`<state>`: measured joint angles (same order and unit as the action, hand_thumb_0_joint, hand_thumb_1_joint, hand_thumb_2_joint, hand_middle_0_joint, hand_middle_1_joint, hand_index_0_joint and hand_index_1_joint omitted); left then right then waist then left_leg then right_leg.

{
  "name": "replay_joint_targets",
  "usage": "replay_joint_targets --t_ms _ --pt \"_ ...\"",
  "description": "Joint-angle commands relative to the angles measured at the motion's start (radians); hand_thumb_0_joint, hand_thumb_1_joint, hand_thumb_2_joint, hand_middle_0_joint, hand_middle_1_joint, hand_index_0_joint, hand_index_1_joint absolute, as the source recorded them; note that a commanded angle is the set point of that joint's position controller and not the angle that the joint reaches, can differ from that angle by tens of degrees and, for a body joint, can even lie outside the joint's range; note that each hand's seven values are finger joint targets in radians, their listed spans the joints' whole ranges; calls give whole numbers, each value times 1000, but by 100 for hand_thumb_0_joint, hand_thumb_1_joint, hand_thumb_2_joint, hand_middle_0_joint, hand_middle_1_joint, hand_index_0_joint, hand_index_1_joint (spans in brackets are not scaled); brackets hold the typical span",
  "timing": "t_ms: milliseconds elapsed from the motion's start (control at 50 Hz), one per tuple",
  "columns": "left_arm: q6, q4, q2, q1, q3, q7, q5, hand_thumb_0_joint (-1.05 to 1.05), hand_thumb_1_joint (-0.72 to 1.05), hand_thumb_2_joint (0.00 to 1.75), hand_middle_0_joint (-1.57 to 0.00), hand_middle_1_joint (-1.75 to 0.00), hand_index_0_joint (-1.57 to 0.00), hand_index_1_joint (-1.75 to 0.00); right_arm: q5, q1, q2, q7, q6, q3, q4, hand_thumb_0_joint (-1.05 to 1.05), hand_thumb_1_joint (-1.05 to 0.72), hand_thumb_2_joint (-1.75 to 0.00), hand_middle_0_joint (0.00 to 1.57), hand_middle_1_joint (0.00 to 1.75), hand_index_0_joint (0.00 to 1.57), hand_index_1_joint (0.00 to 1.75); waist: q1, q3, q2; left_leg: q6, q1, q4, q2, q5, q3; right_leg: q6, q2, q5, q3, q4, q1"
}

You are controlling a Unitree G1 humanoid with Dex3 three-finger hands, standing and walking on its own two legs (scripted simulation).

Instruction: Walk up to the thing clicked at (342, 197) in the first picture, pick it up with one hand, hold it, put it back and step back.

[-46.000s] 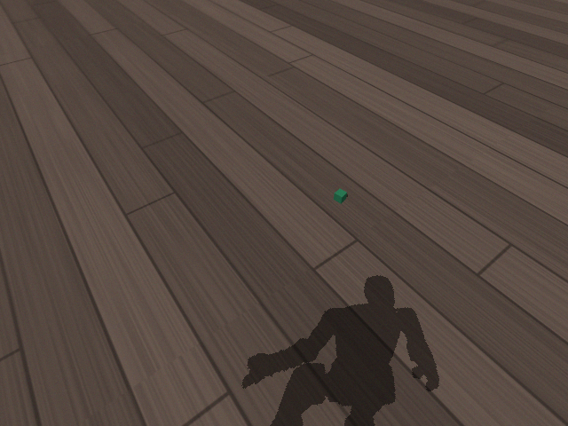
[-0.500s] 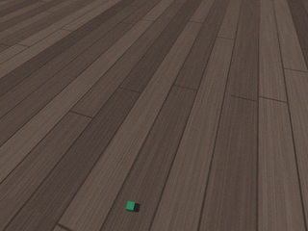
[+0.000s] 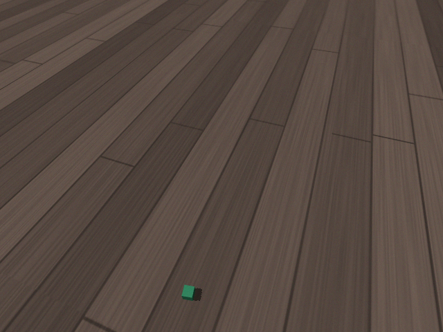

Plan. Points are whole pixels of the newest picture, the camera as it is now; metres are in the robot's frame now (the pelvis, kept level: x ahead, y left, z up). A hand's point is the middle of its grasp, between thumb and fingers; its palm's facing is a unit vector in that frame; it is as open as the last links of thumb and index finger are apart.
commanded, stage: rise first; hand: left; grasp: from above
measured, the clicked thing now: (188, 292) +0.42 +0.17 -0.76
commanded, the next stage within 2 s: none
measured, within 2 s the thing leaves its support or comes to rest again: neither
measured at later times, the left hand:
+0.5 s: hand out of the picture +0.13 +0.25 -0.22, palm faces -0.15 -0.90 -0.42, open 13.2 cm
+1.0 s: hand out of the picture +0.17 +0.26 -0.35, palm faces -0.42 -0.68 -0.61, open 13.9 cm
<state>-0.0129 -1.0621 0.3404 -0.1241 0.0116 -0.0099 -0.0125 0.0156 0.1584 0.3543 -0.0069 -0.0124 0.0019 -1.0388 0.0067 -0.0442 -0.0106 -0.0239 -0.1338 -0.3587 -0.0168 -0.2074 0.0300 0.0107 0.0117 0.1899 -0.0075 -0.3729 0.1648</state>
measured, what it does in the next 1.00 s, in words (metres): lowers itself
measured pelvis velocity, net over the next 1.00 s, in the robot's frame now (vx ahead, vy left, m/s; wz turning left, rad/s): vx -0.04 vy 0.01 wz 0.00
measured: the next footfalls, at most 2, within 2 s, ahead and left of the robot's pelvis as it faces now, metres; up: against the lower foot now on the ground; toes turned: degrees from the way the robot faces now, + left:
none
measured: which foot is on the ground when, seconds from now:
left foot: down 0.00-1.00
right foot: down 0.00-1.00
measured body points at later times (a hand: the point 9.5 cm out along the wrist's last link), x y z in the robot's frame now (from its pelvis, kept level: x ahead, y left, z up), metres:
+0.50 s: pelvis -0.01 +0.01 -0.07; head +0.07 +0.02 +0.37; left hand +0.14 +0.30 -0.19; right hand +0.13 -0.25 -0.17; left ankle -0.01 +0.14 -0.75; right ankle +0.01 -0.12 -0.75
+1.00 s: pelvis -0.04 +0.01 -0.20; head +0.11 +0.02 +0.22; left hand +0.19 +0.29 -0.31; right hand +0.17 -0.25 -0.29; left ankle -0.01 +0.14 -0.75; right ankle +0.01 -0.12 -0.75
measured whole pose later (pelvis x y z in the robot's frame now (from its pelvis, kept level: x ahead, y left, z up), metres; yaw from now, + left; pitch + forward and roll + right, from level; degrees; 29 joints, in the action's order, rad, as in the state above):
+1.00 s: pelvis -0.04 +0.01 -0.20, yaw +0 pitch +29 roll -1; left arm 0.01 -0.56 0.37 -0.06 0.05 -0.06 0.51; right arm -0.01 0.11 0.28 0.03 -0.20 -0.05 -0.55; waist 0.04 0.20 -0.01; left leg -0.02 -1.43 -1.61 0.01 -0.69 0.06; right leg 0.03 0.02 0.65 0.00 -1.58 1.44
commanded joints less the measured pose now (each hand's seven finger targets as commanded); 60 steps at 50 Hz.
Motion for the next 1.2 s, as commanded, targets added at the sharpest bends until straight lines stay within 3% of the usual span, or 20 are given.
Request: replay_joint_targets --t_ms 0,20,40,80,100,120,140,200,260,300,360,520,640,740,820,920,980,1000,1100,1180 --pt "-44 24 176 202 113 -7 11 0 59 88 -25 -58 -22 -61 37 11 97 -31 -52 -29 212 0 -83 -88 20 30 20 30 24 11 55 39 -180 -62 34 -34 -73 -18 -15 53 29 -14 137" --pt "-44 55 186 259 112 8 34 0 51 85 -23 -66 -22 -69 26 27 97 -35 -55 -47 232 0 -86 -89 20 30 20 30 30 78 71 43 -187 -100 34 -13 -68 -18 -15 33 25 -48 149" --pt "-57 115 251 325 150 14 53 0 43 86 -23 -72 -22 -73 21 42 101 -42 -65 -62 245 0 -83 -88 20 30 20 30 22 173 38 40 -180 -127 33 23 -61 -17 -9 -21 20 -91 135" --pt "-36 18 238 167 173 39 115 0 27 82 -21 -85 -22 -83 4 76 95 -33 -74 -82 279 0 -83 -88 20 30 20 30 7 242 39 35 -257 -217 41 73 -51 -18 -8 -77 24 -179 156" --pt "-28 15 224 111 182 46 139 0 19 85 -19 -88 -20 -87 0 85 87 -27 -74 -89 300 0 -85 -89 20 30 20 30 -21 266 30 34 -289 -243 49 81 -54 -21 -7 -81 20 -206 153" --pt "-22 69 226 77 197 45 153 0 11 85 -19 -88 -20 -87 -1 78 81 -24 -75 -95 331 0 -83 -88 20 30 20 30 -44 316 -6 30 -281 -252 53 91 -58 -24 -7 -88 17 -221 133" --pt "-12 133 215 95 198 37 159 0 3 86 -19 -89 -19 -88 -2 74 76 -24 -76 -97 362 0 -83 -88 20 30 20 30 -42 344 -36 26 -266 -255 55 92 -59 -25 -11 -83 15 -231 142" --pt "62 169 149 92 154 12 180 0 -21 86 -22 -89 -21 -89 8 38 66 -20 -79 -88 423 0 -85 -89 20 30 20 30 -23 230 -16 20 -338 -260 45 15 -43 -26 -21 16 33 -227 239" --pt "111 247 153 113 155 -2 189 0 -44 91 -19 -90 -17 -93 10 18 64 -11 -88 -94 479 0 -84 -89 20 30 20 30 -11 212 28 24 -414 -312 31 -70 -34 -25 -28 109 39 -278 324" --pt "124 297 118 104 135 -1 195 0 -46 90 -19 -91 -17 -93 9 34 58 -9 -100 -95 496 0 -84 -89 20 30 20 30 6 228 27 25 -441 -354 26 -90 -29 -24 -30 127 40 -329 381" --pt "106 400 146 102 165 -4 223 0 -46 90 -18 -94 -16 -95 4 54 51 -9 -124 -101 521 0 -85 -89 20 30 20 30 8 277 13 25 -493 -441 22 -85 -25 -23 -28 123 39 -421 448" --pt "101 641 115 -88 154 -25 318 0 -57 98 -10 -102 -8 -104 -9 53 36 -14 -158 -102 581 0 -88 -90 20 30 20 30 10 396 -71 16 -578 -598 9 -33 -7 -32 -23 88 35 -616 613" --pt "151 784 114 -181 150 -35 321 0 -54 96 -8 -106 -8 -106 -5 38 36 -16 -170 -102 613 0 -88 -90 20 30 20 30 21 458 -47 25 -655 -701 9 -2 5 -29 -21 65 39 -696 672" --pt "153 762 119 -113 119 -35 360 0 -50 91 -7 -108 -8 -107 -5 19 40 -17 -186 -97 616 0 -87 -90 20 30 20 30 52 443 -28 31 -780 -817 14 -9 1 -29 -21 63 38 -789 782" --pt "95 696 142 -14 111 -33 426 0 -45 91 -5 -107 -6 -106 -10 3 48 0 -205 -101 610 0 -80 -88 20 30 20 30 56 468 -25 34 -928 -941 27 -89 -4 -30 -17 118 34 -904 922" --pt "-23 597 169 101 90 -64 545 0 -43 92 -6 -104 -7 -102 -12 -19 63 18 -224 -111 587 0 -78 -87 20 30 20 30 44 572 -40 31 -1080 -1088 39 -180 -3 -29 -20 184 26 -1065 1088" --pt "-76 619 220 151 112 -112 611 0 -44 91 -8 -104 -9 -102 -9 -19 79 30 -223 -118 570 0 -82 -88 20 30 20 30 25 688 -80 29 -1114 -1172 44 -110 -4 -34 -20 128 23 -1167 1147" --pt "-82 617 214 158 93 -125 637 0 -42 90 -6 -106 -8 -104 -9 -22 82 33 -219 -120 562 0 -80 -88 20 30 20 30 16 712 -101 26 -1113 -1191 43 -77 -6 -36 -19 108 25 -1194 1173" --pt "-86 534 295 419 123 -193 751 0 -43 90 -6 -107 -9 -105 -7 6 102 34 -191 -133 496 0 -84 -89 20 30 20 30 39 770 -104 25 -1215 -1285 41 -109 1 -40 -19 136 37 -1290 1291" --pt "-104 405 318 605 104 -206 808 0 -40 87 -9 -106 -13 -102 -17 27 97 38 -179 -134 457 0 -86 -89 20 30 20 30 58 803 -30 44 -1386 -1396 56 -258 -33 -30 -19 245 31 -1318 1314"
